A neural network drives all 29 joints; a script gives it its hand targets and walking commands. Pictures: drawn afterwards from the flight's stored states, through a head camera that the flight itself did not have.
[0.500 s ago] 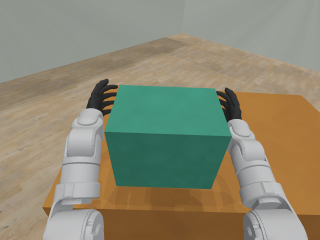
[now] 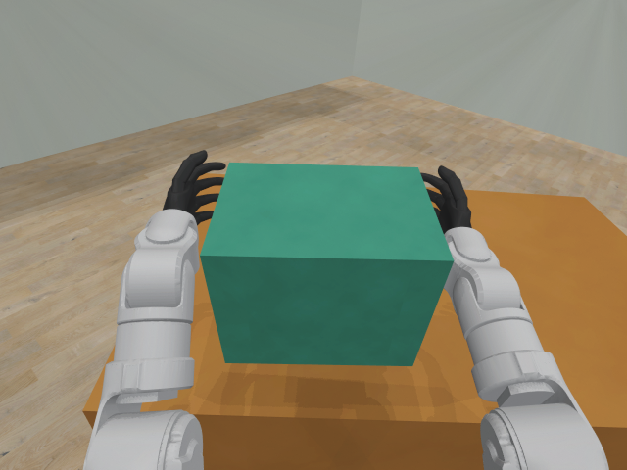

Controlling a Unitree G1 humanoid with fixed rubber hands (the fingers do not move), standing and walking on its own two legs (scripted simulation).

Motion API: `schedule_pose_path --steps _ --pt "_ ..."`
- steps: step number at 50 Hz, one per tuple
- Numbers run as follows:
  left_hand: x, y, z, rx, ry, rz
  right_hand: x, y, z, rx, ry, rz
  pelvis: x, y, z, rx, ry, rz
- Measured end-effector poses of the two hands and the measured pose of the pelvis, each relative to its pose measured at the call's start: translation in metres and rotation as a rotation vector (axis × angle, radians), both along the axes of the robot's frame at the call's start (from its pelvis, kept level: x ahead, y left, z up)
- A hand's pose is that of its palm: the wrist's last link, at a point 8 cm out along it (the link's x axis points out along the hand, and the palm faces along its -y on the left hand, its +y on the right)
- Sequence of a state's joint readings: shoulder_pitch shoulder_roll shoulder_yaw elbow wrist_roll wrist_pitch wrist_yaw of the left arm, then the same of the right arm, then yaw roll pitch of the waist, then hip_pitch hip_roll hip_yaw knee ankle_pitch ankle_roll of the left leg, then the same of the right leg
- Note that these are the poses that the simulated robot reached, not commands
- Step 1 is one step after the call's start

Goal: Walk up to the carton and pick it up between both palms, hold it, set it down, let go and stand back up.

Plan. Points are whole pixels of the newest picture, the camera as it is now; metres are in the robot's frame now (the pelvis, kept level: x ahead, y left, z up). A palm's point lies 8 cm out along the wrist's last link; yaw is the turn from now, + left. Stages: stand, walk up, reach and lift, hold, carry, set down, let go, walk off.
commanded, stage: reach and lift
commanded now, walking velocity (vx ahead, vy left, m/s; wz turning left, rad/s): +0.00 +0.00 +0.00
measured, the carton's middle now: (321, 265) +0.34 -0.01 +0.15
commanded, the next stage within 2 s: hold in 0.22 s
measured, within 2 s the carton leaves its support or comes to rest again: neither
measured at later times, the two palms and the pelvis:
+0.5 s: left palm (183, 209) +0.36 +0.15 +0.22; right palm (453, 223) +0.36 -0.18 +0.21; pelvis +0.00 -0.01 +0.00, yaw +1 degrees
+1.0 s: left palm (175, 208) +0.36 +0.16 +0.22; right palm (447, 219) +0.37 -0.17 +0.21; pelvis +0.00 +0.00 +0.00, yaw +1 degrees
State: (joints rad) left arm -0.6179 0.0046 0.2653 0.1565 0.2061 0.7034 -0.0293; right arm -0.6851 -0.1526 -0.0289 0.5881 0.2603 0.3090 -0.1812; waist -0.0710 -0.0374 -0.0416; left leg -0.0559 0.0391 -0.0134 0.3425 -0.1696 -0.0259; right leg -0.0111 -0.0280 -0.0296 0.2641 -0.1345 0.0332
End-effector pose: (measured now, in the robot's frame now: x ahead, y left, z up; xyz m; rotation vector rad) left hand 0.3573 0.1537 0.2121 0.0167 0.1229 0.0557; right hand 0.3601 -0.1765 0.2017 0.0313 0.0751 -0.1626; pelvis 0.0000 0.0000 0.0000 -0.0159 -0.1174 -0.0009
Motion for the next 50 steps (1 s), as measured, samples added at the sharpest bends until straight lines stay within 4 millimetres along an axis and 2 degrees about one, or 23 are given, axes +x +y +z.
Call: schedule_pose_path --steps 8,33,50 --pt "-0.005 0.003 0.004 -0.009 -0.002 0.019 0.0 0.003 0.005 0.007 -0.001 0.016 -0.001 -0.002 0.0 0.0 -0.006 0.003" --pt "-0.005 0.001 0.012 -0.018 -0.015 0.014 0.0 0.001 0.012 0.008 -0.008 0.015 0.001 -0.004 0.0 0.001 -0.006 0.006" --pt "0.0 0.007 0.01 -0.016 -0.004 0.019 0.006 0.007 0.012 0.012 0.005 0.017 0.0 -0.003 0.0 0.001 0.009 0.01"
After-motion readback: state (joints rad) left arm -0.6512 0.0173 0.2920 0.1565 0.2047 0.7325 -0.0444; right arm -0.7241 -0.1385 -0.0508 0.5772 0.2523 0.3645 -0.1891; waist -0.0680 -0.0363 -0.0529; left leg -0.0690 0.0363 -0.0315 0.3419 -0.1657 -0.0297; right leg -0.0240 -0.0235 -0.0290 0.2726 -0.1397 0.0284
